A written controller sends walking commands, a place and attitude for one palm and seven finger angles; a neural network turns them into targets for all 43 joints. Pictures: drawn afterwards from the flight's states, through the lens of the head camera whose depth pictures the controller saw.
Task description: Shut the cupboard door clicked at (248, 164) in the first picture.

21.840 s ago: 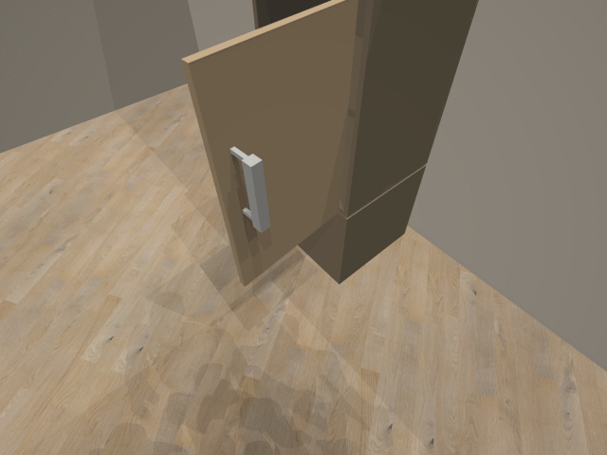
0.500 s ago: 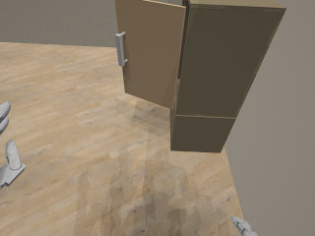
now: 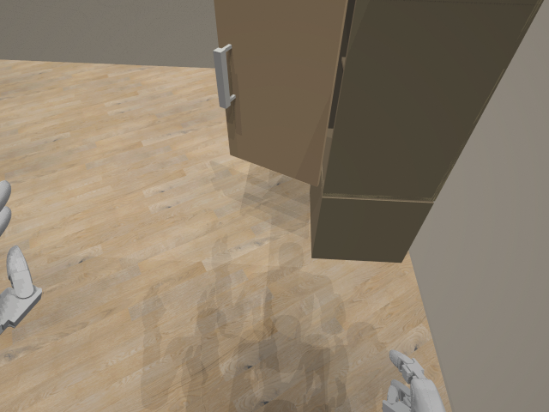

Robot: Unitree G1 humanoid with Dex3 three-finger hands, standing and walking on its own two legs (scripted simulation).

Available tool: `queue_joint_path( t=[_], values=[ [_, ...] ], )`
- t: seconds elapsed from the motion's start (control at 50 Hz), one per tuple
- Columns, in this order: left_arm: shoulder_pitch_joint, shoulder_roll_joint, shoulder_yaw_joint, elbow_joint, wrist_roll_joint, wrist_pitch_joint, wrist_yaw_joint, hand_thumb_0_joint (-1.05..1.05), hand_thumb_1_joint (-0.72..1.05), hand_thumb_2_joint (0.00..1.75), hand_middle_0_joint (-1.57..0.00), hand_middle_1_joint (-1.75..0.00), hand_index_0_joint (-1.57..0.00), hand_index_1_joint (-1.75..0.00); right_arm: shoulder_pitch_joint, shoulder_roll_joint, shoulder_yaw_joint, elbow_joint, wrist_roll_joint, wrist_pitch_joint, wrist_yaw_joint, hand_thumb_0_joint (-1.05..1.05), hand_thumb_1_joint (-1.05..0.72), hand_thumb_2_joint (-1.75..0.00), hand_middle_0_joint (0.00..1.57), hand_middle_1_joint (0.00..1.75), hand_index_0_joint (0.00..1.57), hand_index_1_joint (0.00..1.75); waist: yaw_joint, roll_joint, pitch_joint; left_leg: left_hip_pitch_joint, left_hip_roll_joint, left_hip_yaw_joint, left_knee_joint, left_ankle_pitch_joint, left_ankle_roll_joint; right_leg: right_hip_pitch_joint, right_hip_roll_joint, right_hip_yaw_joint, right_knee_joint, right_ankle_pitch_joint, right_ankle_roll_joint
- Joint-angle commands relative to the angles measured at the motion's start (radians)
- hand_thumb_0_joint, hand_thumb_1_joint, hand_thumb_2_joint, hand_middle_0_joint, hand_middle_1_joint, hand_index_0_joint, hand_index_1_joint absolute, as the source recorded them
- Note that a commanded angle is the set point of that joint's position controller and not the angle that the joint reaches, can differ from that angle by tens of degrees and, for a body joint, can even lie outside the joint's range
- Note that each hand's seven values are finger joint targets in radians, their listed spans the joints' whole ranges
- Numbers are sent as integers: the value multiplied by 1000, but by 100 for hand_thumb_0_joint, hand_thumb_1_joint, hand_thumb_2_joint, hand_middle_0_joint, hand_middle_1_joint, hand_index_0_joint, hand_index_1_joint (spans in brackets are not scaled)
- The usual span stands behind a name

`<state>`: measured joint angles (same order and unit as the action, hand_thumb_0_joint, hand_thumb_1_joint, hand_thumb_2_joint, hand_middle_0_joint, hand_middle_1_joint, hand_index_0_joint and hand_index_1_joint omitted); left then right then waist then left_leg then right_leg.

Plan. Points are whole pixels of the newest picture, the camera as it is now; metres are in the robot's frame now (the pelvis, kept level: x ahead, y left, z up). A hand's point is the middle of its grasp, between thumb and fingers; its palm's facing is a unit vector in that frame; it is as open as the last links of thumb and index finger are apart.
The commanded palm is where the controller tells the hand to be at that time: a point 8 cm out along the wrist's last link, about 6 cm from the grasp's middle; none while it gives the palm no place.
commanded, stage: stop stepping back and stand still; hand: left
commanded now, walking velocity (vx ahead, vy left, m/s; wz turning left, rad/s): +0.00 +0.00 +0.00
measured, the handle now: (226, 76) +1.01 +0.21 +0.00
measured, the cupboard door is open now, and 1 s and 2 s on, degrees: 65 65 65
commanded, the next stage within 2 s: let the arm hang, fingers relaxed in 0.20 s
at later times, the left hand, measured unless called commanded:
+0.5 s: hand out of the picture +0.14 +0.23 -0.10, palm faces +0.00 -0.94 -0.33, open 7.4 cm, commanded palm none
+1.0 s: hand out of the picture -0.10 +0.20 -0.16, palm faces +0.05 -0.97 -0.22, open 7.3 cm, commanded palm none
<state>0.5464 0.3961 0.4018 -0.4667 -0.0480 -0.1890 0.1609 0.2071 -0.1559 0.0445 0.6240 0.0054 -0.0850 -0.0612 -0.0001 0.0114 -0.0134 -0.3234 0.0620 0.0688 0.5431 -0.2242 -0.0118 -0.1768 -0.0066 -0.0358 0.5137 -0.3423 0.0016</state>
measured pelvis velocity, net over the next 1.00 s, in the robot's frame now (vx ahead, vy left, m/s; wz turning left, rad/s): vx -0.03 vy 0.01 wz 0.02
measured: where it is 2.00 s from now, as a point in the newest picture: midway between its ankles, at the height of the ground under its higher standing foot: outside the picture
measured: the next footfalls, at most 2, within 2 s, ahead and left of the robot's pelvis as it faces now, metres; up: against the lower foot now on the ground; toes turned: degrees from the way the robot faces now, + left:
none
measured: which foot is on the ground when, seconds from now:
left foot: down 0.00-1.00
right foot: down 0.00-1.00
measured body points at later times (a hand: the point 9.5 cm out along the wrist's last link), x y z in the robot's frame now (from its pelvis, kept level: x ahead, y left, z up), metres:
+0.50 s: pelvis -0.02 +0.02 -0.01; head -0.02 +0.00 +0.44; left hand +0.14 +0.28 -0.08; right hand +0.13 -0.25 -0.12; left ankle +0.04 +0.13 -0.73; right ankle -0.04 -0.12 -0.73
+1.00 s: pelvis -0.03 +0.01 +0.01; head -0.02 +0.01 +0.45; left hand -0.10 +0.25 -0.15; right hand -0.05 -0.21 -0.16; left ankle +0.04 +0.13 -0.73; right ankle -0.04 -0.12 -0.73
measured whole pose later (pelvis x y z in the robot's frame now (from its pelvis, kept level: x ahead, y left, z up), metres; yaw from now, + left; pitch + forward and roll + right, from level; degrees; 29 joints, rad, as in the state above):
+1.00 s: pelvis -0.03 +0.01 +0.01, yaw +1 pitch -1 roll -1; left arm 0.40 0.17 0.01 1.15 0.01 0.02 0.02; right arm 0.32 -0.16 -0.01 1.11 -0.01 0.04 -0.02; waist 0.00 0.03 0.03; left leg -0.29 0.03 0.07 0.45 -0.14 0.01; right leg -0.15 -0.03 -0.05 0.46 -0.28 0.02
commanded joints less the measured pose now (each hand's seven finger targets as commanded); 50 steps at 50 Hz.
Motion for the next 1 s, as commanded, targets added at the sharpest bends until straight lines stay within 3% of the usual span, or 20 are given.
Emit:
queue_joint_path(
  t=[0.0,0.26,0.28,0.3,0.32,0.34,0.38,0.4,0.42,0.46,0.52,0.62,0.66,0.78,0.9,0.98],
  values=[
    [-58,189,131,-190,-6,-40,21,0,90,90,-20,-30,-20,-30,-69,-147,-63,-151,2,-34,-24,0,-90,-90,20,30,20,30,-10,35,-129,140,49,-62,-78,292,26,2,-44,51,-64,388,-7],
    [-28,181,124,-199,-7,-29,24,0,90,90,-20,-30,-20,-30,-79,-151,-69,-172,7,-19,-28,0,-90,-90,20,30,20,30,-10,61,-107,111,34,-57,-91,238,16,7,-46,46,-114,350,-7],
    [-97,10,-320,523,54,115,-120,0,90,90,-20,-30,-20,-30,-163,-346,-103,-4,24,-83,64,0,-90,-90,20,30,20,30,-27,76,-6,41,58,-67,28,403,22,-97,-112,-13,24,424,-19],
    [-115,-4,-298,558,58,191,-144,0,90,90,-20,-30,-20,-30,-92,-316,-116,20,11,-32,69,0,-90,-90,20,30,20,30,-17,102,-67,86,73,-59,1,357,18,-122,-101,31,-1,291,-18],
    [-134,-28,-311,601,63,201,-153,0,90,90,-20,-30,-20,-30,-67,-298,-104,30,-2,-10,68,0,-90,-90,20,30,20,30,-7,87,-69,40,91,-85,-22,279,37,-120,-79,8,17,172,-13],
    [-164,-16,-313,658,69,197,-159,0,90,90,-20,-30,-20,-30,-62,-296,-95,32,-7,9,67,0,-90,-90,20,30,20,30,1,38,-62,16,96,-115,-42,269,51,-103,-62,3,24,129,-16],
    [-204,10,-326,772,68,192,-161,0,90,90,-20,-30,-20,-30,-77,-300,-79,40,-13,33,64,0,-90,-90,20,30,20,30,10,-100,-55,-8,77,-131,-37,223,57,-67,-75,22,-17,141,-26],
    [-230,20,-331,839,69,189,-159,0,90,90,-20,-30,-20,-30,-71,-295,-76,53,-17,42,64,0,-90,-90,20,30,20,30,2,-167,-52,17,57,-125,-19,206,48,-82,-93,46,-38,149,-38],
    [-251,21,-337,906,70,188,-157,0,90,90,-20,-30,-20,-30,-59,-286,-75,71,-21,53,64,0,-90,-90,20,30,20,30,-7,-196,-46,39,41,-119,-11,200,44,-100,-113,64,-54,160,-47],
    [-270,8,-356,1032,66,196,-150,0,90,90,-20,-30,-20,-30,-41,-256,-64,114,-29,74,66,0,-90,-90,20,30,20,30,-15,-132,-37,79,29,-107,-25,203,35,-117,-124,72,-67,140,-52],
    [-271,-17,-370,1193,63,203,-145,0,90,90,-20,-30,-20,-30,-32,-230,-55,186,-32,92,63,0,-90,-90,20,30,20,30,-12,7,1,78,33,-117,-102,105,32,-106,-96,72,-99,32,-35],
    [-204,-64,-361,1385,61,197,-142,0,90,90,-20,-30,-20,-30,22,-178,-62,294,-30,98,47,0,-90,-90,20,30,20,30,-5,144,15,73,26,-118,-156,-39,30,-72,-87,73,-155,11,-50],
    [-185,-77,-366,1436,61,196,-141,0,90,90,-20,-30,-20,-30,53,-173,-68,328,-25,101,42,0,-90,-90,20,30,20,30,-8,92,34,84,36,-123,-166,-62,33,-83,-85,68,-178,2,-50],
    [-137,-101,-370,1538,60,191,-137,0,90,90,-20,-30,-20,-30,124,-157,-77,407,-19,99,32,0,-90,-90,20,30,20,30,-9,16,61,105,47,-127,-192,-78,40,-94,-80,53,-191,-5,-49],
    [-109,-120,-372,1579,62,191,-130,0,90,90,-20,-30,-20,-30,152,-132,-79,445,-19,102,31,0,-90,-90,20,30,20,30,-8,-38,108,100,44,-112,-196,-84,42,-131,-83,54,-201,-44,-46],
    [-109,-130,-372,1583,63,189,-126,0,90,90,-20,-30,-20,-30,161,-113,-78,457,-20,100,32,0,-90,-90,20,30,20,30,-12,-42,118,107,37,-101,-185,-51,40,-147,-87,61,-203,-47,-45]
  ],
)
